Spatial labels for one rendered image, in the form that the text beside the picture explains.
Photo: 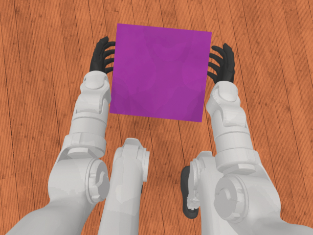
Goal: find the left robot thigh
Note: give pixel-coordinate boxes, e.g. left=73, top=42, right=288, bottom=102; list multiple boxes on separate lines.
left=98, top=144, right=150, bottom=235

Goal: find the robot left hand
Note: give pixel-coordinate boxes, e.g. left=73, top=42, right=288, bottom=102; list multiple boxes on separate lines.
left=89, top=36, right=115, bottom=74

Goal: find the robot right forearm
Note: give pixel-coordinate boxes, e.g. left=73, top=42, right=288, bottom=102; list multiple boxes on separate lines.
left=206, top=81, right=273, bottom=184

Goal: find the carton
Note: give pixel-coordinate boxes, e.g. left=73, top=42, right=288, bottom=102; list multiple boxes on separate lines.
left=110, top=23, right=212, bottom=122

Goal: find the robot left forearm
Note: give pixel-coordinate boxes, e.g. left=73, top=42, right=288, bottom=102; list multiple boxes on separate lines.
left=48, top=70, right=112, bottom=195

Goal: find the right robot upper arm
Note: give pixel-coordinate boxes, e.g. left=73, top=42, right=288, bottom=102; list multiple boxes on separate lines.
left=214, top=174, right=313, bottom=235

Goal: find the left robot upper arm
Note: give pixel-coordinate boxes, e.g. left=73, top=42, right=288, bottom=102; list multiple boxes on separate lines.
left=6, top=158, right=110, bottom=235

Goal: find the robot right hand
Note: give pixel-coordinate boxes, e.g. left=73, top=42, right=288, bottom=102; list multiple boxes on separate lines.
left=207, top=43, right=235, bottom=84

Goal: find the left robot shin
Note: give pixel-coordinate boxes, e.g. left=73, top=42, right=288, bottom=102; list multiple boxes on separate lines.
left=112, top=138, right=144, bottom=166

